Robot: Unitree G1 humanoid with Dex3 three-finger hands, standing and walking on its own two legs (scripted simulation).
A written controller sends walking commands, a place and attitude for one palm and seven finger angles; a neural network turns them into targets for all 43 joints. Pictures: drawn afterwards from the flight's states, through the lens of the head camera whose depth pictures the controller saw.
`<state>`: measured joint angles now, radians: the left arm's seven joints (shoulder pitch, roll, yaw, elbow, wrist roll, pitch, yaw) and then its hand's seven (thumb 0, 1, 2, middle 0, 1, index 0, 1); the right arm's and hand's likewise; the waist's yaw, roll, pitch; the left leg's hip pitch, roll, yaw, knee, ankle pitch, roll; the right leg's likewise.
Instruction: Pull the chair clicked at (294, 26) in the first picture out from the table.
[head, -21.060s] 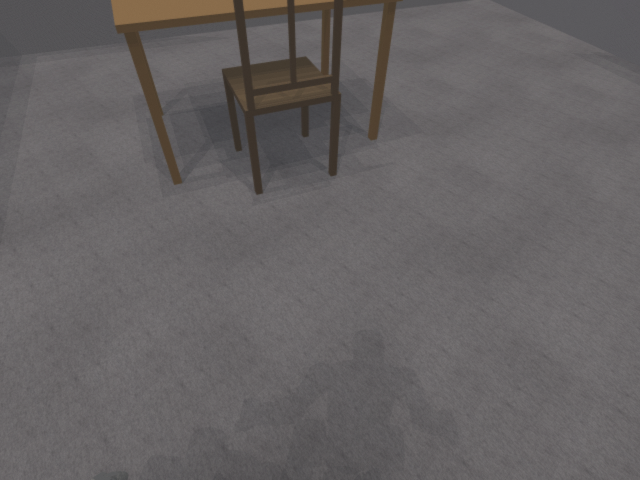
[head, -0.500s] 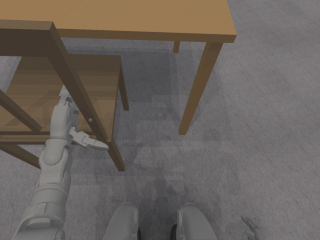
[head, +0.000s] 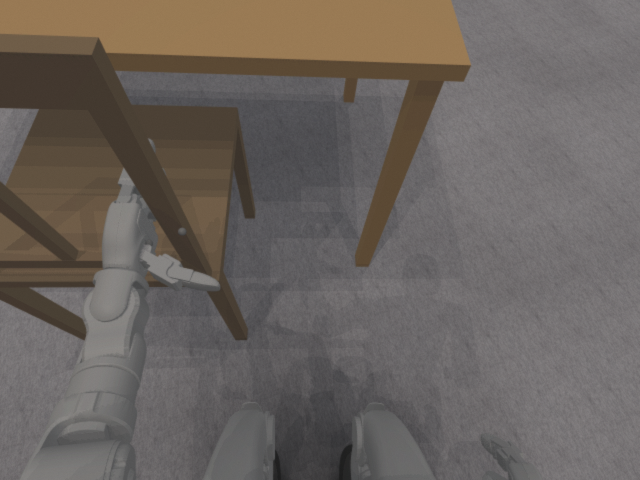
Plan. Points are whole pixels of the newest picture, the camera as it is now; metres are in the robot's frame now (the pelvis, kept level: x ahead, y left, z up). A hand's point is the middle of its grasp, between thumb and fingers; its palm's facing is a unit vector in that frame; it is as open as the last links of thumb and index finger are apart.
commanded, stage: hook a spindle and tug to test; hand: left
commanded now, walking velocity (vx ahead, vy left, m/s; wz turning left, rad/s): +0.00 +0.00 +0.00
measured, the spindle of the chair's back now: (3, 199) +0.44 +0.39 +0.03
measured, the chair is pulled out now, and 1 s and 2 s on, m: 0.00 0.00 0.03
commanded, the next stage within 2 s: step backward, pulling the chair out in 1.58 s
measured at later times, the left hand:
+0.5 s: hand (178, 229) +0.41 +0.18 +0.03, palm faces +0.02 -1.00 -0.03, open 14.8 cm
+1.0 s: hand (177, 224) +0.42 +0.18 +0.02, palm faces +0.02 -1.00 -0.01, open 5.7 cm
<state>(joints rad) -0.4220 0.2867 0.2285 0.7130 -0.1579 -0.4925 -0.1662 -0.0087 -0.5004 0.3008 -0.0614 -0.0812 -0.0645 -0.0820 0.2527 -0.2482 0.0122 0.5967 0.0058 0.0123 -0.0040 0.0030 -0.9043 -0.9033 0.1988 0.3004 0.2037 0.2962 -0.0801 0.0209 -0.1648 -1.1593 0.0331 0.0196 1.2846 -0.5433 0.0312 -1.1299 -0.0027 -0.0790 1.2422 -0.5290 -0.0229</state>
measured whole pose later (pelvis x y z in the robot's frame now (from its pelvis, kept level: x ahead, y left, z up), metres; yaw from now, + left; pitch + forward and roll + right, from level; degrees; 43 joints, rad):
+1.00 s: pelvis +0.01 +0.01 +0.00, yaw +0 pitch +25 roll -3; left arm -0.44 0.28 0.23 0.71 -0.17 -0.47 -0.16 0.01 0.62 0.78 -0.47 -1.42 -0.46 -1.44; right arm 0.26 -0.24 0.01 0.59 0.01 0.02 0.00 0.00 -0.90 -0.90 0.20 0.30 0.20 0.30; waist -0.08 0.02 -0.17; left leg -1.16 0.03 0.02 1.28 -0.55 0.04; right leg -1.13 0.00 -0.08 1.23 -0.53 -0.01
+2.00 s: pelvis +0.03 +0.01 +0.09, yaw +1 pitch +12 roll -2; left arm -0.28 0.19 0.09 0.78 -0.12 -0.23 0.09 0.08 0.67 0.74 -0.27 -1.05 -0.48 -1.45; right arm 0.25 -0.21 0.04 0.55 0.05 0.16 -0.12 0.00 -0.90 -0.90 0.20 0.30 0.21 0.30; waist -0.07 -0.01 -0.05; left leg -0.59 0.01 0.03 0.73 -0.36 0.04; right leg -0.56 0.00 -0.06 0.70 -0.31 0.00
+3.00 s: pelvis -0.07 +0.00 +0.10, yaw -2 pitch +1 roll -1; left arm -0.31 0.18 0.03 0.90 -0.09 -0.23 0.09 0.07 0.59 0.78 -0.32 -1.13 -0.50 -1.45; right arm 0.21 -0.18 0.04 0.65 0.03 0.05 -0.12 0.00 -0.90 -0.90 0.20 0.30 0.21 0.30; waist -0.03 0.02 0.11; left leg -0.49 0.04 0.09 0.66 -0.19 0.04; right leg -0.46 0.00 -0.03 0.65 -0.22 0.00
